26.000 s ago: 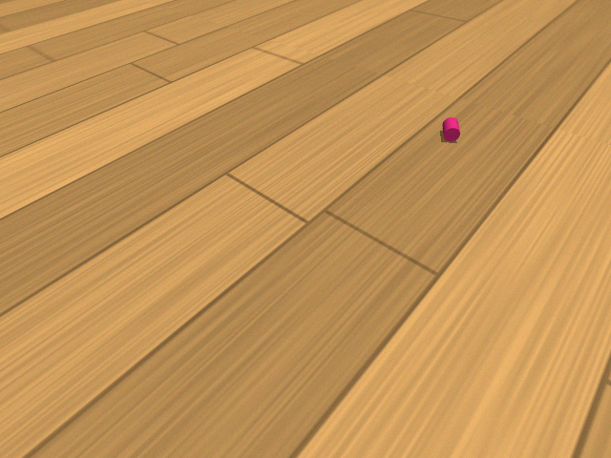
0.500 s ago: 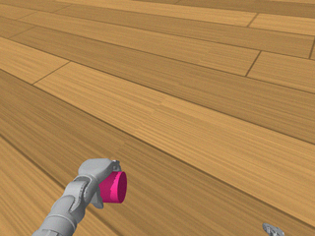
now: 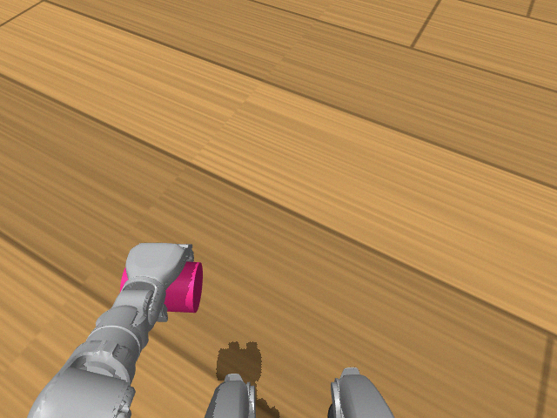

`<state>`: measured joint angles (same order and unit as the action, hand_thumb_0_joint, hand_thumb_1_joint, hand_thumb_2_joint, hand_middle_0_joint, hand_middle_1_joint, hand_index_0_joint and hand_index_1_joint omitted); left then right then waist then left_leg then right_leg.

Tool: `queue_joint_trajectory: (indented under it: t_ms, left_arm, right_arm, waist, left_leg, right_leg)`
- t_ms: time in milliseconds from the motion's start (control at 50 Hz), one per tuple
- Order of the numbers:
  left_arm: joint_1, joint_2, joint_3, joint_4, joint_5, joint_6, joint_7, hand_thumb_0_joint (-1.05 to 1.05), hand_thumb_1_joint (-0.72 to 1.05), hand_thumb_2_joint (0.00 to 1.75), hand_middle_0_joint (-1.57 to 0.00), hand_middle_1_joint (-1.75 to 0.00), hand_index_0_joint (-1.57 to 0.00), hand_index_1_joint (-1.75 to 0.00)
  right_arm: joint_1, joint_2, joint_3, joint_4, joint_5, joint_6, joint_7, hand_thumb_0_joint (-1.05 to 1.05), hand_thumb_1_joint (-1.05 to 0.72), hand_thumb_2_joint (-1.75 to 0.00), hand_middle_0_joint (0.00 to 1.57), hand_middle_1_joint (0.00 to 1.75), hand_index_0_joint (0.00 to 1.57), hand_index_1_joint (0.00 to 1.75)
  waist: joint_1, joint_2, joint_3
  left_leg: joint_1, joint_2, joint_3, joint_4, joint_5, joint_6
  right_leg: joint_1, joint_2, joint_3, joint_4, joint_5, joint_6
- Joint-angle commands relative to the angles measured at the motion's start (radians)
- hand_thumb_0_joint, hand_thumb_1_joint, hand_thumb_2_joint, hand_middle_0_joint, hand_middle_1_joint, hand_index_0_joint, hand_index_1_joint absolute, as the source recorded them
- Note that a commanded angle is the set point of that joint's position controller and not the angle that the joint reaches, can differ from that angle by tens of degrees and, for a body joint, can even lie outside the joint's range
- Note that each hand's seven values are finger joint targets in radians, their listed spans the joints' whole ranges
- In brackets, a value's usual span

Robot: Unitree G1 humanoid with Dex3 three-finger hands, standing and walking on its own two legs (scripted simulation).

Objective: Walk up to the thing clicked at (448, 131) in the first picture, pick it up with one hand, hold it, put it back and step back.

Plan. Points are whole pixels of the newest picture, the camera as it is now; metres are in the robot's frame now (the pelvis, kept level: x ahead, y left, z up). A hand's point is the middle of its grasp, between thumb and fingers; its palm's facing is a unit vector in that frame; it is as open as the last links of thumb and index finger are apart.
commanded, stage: crouch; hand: left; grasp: from above
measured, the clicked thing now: (164, 285) +0.38 +0.22 -0.13
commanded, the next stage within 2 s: lower in 1.36 s
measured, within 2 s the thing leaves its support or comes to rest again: neither
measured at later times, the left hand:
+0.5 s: hand (192, 299) +0.41 +0.22 -0.34, palm faces -0.45 +0.04 -0.89, open 11.2 cm
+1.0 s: hand (199, 302) +0.43 +0.23 -0.43, palm faces -0.47 +0.02 -0.88, open 11.3 cm
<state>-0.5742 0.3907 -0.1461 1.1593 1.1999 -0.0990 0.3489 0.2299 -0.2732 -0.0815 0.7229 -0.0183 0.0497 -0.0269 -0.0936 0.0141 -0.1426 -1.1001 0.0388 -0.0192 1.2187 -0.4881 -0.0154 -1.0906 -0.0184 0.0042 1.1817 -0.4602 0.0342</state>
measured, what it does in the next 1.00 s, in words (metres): lowers itself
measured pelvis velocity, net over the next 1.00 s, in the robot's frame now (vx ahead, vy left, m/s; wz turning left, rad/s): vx -0.04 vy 0.00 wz -0.05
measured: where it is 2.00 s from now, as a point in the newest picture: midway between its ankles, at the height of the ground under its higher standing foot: outside the picture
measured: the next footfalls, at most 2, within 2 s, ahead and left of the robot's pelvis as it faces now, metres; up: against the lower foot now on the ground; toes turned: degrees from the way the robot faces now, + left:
none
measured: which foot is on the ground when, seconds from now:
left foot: down 0.00-1.00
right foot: down 0.00-1.00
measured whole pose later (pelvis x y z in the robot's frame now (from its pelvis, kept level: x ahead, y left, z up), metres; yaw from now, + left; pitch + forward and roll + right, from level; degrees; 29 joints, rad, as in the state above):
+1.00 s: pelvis -0.04 +0.00 -0.27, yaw -3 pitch +37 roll -6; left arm -0.92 0.61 0.02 1.35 1.26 -0.15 0.35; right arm 0.16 -0.26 -0.02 0.73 -0.11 -0.04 0.10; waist -0.22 0.01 -0.12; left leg -2.15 0.01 -0.11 2.19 -0.70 -0.02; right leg -2.11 -0.01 -0.02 2.12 -0.67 0.04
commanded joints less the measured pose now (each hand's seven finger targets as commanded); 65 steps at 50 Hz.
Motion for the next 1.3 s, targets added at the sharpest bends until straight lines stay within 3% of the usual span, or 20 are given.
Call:
queue_joint_trajectory:
  t_ms: [0, 100, 160, 180, 340, 440, 480, 500, 520, 620, 660, 740, 780, 800, 860, 920, 1080, 1120, 1200, 1280]
  left_arm:
    - [-0.444, 0.23, 0.08, -0.127, -0.009, 0.025, 0.069, 0.0, 0.73, 0.86, -1.08, -0.7, -1.09, -0.7]
    - [-0.46, 0.259, 0.109, -0.085, -0.021, 0.047, 0.053, 0.0, 0.67, 0.85, -1.05, -0.66, -1.05, -0.67]
    - [-0.488, 0.263, 0.114, -0.055, -0.027, 0.045, 0.034, 0.0, 0.68, 0.87, -1.05, -0.69, -1.05, -0.69]
    - [-0.519, 0.274, 0.12, -0.064, -0.033, 0.041, 0.03, 0.0, 0.67, 0.86, -1.05, -0.68, -1.05, -0.68]
    - [-0.582, 0.355, 0.165, -0.066, 0.007, -0.012, 0.026, 0.0, 0.74, 0.86, -1.08, -0.7, -1.09, -0.69]
    - [-0.638, 0.4, 0.187, -0.087, 0.023, -0.027, 0.057, 0.0, 0.72, 0.89, -1.09, -0.69, -1.09, -0.69]
    - [-0.62, 0.365, 0.175, -0.043, 0.023, -0.02, 0.059, 0.0, 0.72, 0.91, -1.08, -0.71, -1.08, -0.72]
    - [-0.645, 0.37, 0.177, -0.056, 0.023, -0.021, 0.06, 0.0, 0.72, 0.94, -1.09, -0.71, -1.09, -0.72]
    - [-0.646, 0.405, 0.194, -0.062, 0.026, -0.017, 0.064, 0.0, 0.71, 0.93, -1.08, -0.69, -1.08, -0.7]
    - [-0.648, 0.395, 0.19, -0.03, 0.019, -0.018, 0.048, 0.0, 0.73, 0.96, -1.1, -0.72, -1.1, -0.73]
    - [-0.685, 0.417, 0.191, -0.059, 0.021, -0.028, 0.044, 0.0, 0.7, 0.94, -1.08, -0.7, -1.07, -0.72]
    - [-0.664, 0.403, 0.188, -0.027, 0.019, -0.034, 0.04, 0.0, 0.74, 0.93, -1.09, -0.74, -1.09, -0.74]
    - [-0.686, 0.448, 0.204, -0.027, 0.03, -0.042, 0.04, 0.0, 0.71, 0.93, -1.07, -0.72, -1.07, -0.73]
    - [-0.669, 0.438, 0.205, -0.011, 0.032, -0.04, 0.043, 0.0, 0.71, 0.94, -1.07, -0.73, -1.07, -0.73]
    - [-0.675, 0.435, 0.199, 0.023, 0.043, -0.046, 0.043, 0.0, 0.73, 0.95, -1.08, -0.75, -1.08, -0.75]
    - [-0.712, 0.466, 0.211, 0.008, 0.045, -0.053, 0.045, 0.0, 0.71, 0.95, -1.07, -0.74, -1.06, -0.75]
    - [-0.743, 0.468, 0.209, 0.107, 0.055, -0.065, 0.058, 0.0, 0.72, 0.92, -1.06, -0.76, -1.07, -0.76]
    - [-0.775, 0.509, 0.225, 0.104, 0.059, -0.072, 0.065, 0.0, 0.71, 0.91, -1.06, -0.74, -1.06, -0.74]
    - [-0.768, 0.501, 0.217, 0.161, 0.059, -0.079, 0.074, 0.0, 0.73, 0.89, -1.07, -0.74, -1.07, -0.73]
    - [-0.806, 0.536, 0.227, 0.14, 0.067, -0.082, 0.079, 0.0, 0.72, 0.88, -1.07, -0.71, -1.07, -0.71]
  right_arm:
    - [0.086, -0.147, -0.056, -0.069, -0.013, -0.043, -0.013, 0.0, -0.9, -0.9, 0.2, 0.3, 0.2, 0.3]
    - [0.105, -0.148, -0.056, -0.061, -0.022, -0.06, -0.014, 0.0, -0.89, -0.9, 0.2, 0.3, 0.2, 0.3]
    - [0.111, -0.154, -0.053, -0.057, -0.029, -0.069, -0.007, 0.0, -0.9, -0.9, 0.2, 0.3, 0.2, 0.3]
    - [0.111, -0.153, -0.053, -0.059, -0.029, -0.073, -0.006, 0.0, -0.89, -0.9, 0.2, 0.3, 0.2, 0.3]
    - [0.127, -0.171, -0.032, -0.044, -0.049, -0.1, 0.028, 0.0, -0.9, -0.9, 0.2, 0.3, 0.2, 0.3]
    - [0.133, -0.179, -0.027, -0.032, -0.061, -0.113, 0.048, 0.0, -0.9, -0.9, 0.2, 0.3, 0.2, 0.3]
    - [0.138, -0.178, -0.022, -0.026, -0.067, -0.117, 0.059, 0.0, -0.9, -0.9, 0.2, 0.3, 0.2, 0.3]
    - [0.141, -0.18, -0.025, -0.02, -0.069, -0.117, 0.062, 0.0, -0.9, -0.9, 0.2, 0.3, 0.2, 0.3]
    - [0.139, -0.185, -0.027, -0.019, -0.069, -0.116, 0.063, 0.0, -0.9, -0.9, 0.2, 0.3, 0.2, 0.3]
    - [0.144, -0.184, -0.023, -0.016, -0.077, -0.117, 0.081, 0.0, -0.91, -0.9, 0.2, 0.3, 0.2, 0.3]
    - [0.142, -0.191, -0.026, -0.016, -0.078, -0.113, 0.085, 0.0, -0.91, -0.9, 0.2, 0.3, 0.2, 0.3]
    - [0.143, -0.184, -0.02, -0.021, -0.083, -0.108, 0.1, 0.0, -0.91, -0.9, 0.2, 0.3, 0.2, 0.3]
    - [0.145, -0.194, -0.023, -0.017, -0.083, -0.102, 0.103, 0.0, -0.91, -0.9, 0.2, 0.3, 0.2, 0.3]
    - [0.15, -0.191, -0.021, -0.019, -0.084, -0.101, 0.103, 0.0, -0.91, -0.9, 0.2, 0.3, 0.2, 0.3]
    - [0.148, -0.196, -0.016, -0.013, -0.087, -0.097, 0.11, 0.0, -0.91, -0.9, 0.2, 0.3, 0.2, 0.3]
    - [0.146, -0.203, -0.015, -0.016, -0.088, -0.094, 0.117, 0.0, -0.91, -0.9, 0.2, 0.3, 0.2, 0.3]
    - [0.149, -0.211, 0.003, -0.004, -0.099, -0.096, 0.128, 0.0, -0.91, -0.9, 0.2, 0.3, 0.2, 0.3]
    - [0.151, -0.219, 0.008, 0.002, -0.1, -0.099, 0.126, 0.0, -0.91, -0.9, 0.2, 0.3, 0.2, 0.3]
    - [0.146, -0.213, 0.02, 0.009, -0.108, -0.104, 0.128, 0.0, -0.91, -0.9, 0.2, 0.3, 0.2, 0.3]
    - [0.153, -0.226, 0.027, 0.012, -0.108, -0.106, 0.13, 0.0, -0.91, -0.9, 0.2, 0.3, 0.2, 0.3]
  waist:
    - [-0.024, 0.089, -0.506]
    - [-0.04, 0.099, -0.593]
    - [-0.059, 0.101, -0.554]
    - [-0.061, 0.106, -0.584]
    - [-0.094, 0.146, -0.646]
    - [-0.092, 0.204, -0.747]
    - [-0.11, 0.209, -0.709]
    - [-0.113, 0.217, -0.718]
    - [-0.095, 0.222, -0.75]
    - [-0.124, 0.212, -0.717]
    - [-0.12, 0.236, -0.748]
    - [-0.126, 0.213, -0.713]
    - [-0.12, 0.233, -0.727]
    - [-0.116, 0.219, -0.73]
    - [-0.127, 0.227, -0.679]
    - [-0.122, 0.258, -0.703]
    - [-0.154, 0.24, -0.638]
    - [-0.152, 0.25, -0.663]
    - [-0.159, 0.219, -0.619]
    - [-0.158, 0.274, -0.651]
  left_leg:
    - [0.091, -0.042, 0.015, 0.024, 0.116, 0.02]
    - [-0.053, -0.042, 0.005, 0.142, 0.078, 0.022]
    - [-0.158, -0.042, -0.012, 0.193, -0.023, 0.023]
    - [-0.157, -0.042, -0.018, 0.212, -0.044, 0.023]
    - [-0.3, -0.051, -0.035, 0.396, -0.056, 0.028]
    - [-0.309, -0.054, -0.018, 0.482, -0.026, 0.026]
    - [-0.327, -0.052, -0.028, 0.503, -0.013, 0.023]
    - [-0.334, -0.051, -0.019, 0.525, -0.001, 0.027]
    - [-0.327, -0.053, -0.016, 0.541, 0.014, 0.028]
    - [-0.394, -0.051, -0.006, 0.623, 0.054, 0.033]
    - [-0.407, -0.049, -0.003, 0.642, 0.055, 0.031]
    - [-0.453, -0.049, 0.0, 0.678, 0.059, 0.034]
    - [-0.47, -0.048, 0.005, 0.701, 0.059, 0.034]
    - [-0.467, -0.048, 0.003, 0.708, 0.072, 0.034]
    - [-0.498, -0.047, -0.002, 0.72, 0.058, 0.032]
    - [-0.496, -0.047, -0.001, 0.739, 0.054, 0.03]
    - [-0.579, -0.052, -0.004, 0.773, -0.033, 0.033]
    - [-0.589, -0.053, 0.001, 0.795, -0.033, 0.037]
    - [-0.656, -0.055, 0.006, 0.813, -0.076, 0.041]
    - [-0.631, -0.054, 0.002, 0.831, -0.049, 0.037]
  right_leg:
    - [0.005, 0.038, -0.032, 0.024, 0.111, -0.064]
    - [-0.104, 0.034, -0.041, 0.157, 0.075, -0.068]
    - [-0.223, 0.029, -0.049, 0.219, -0.01, -0.069]
    - [-0.252, 0.03, -0.052, 0.24, -0.034, -0.072]
    - [-0.454, 0.019, -0.071, 0.416, -0.048, -0.07]
    - [-0.493, 0.022, -0.076, 0.491, -0.023, -0.072]
    - [-0.546, 0.018, -0.086, 0.526, -0.015, -0.073]
    - [-0.544, 0.02, -0.085, 0.532, -0.001, -0.072]
    - [-0.551, 0.021, -0.083, 0.542, 0.008, -0.073]
    - [-0.575, 0.019, -0.086, 0.597, 0.052, -0.065]
    - [-0.574, 0.025, -0.088, 0.622, 0.058, -0.067]
    - [-0.585, 0.027, -0.091, 0.649, 0.067, -0.063]
    - [-0.59, 0.031, -0.09, 0.668, 0.069, -0.064]
    - [-0.591, 0.031, -0.092, 0.675, 0.078, -0.063]
    - [-0.642, 0.034, -0.101, 0.702, 0.06, -0.066]
    - [-0.66, 0.034, -0.105, 0.73, 0.054, -0.07]
    - [-0.727, 0.035, -0.118, 0.767, -0.017, -0.07]
    - [-0.726, 0.035, -0.116, 0.778, -0.017, -0.069]
    - [-0.736, 0.04, -0.119, 0.786, -0.056, -0.068]
    - [-0.761, 0.037, -0.125, 0.818, -0.029, -0.072]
